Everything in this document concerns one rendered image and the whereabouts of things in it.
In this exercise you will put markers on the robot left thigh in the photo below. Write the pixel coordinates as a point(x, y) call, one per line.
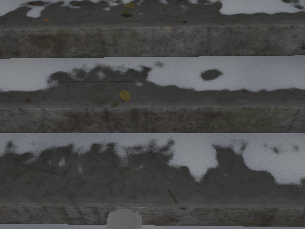
point(124, 219)

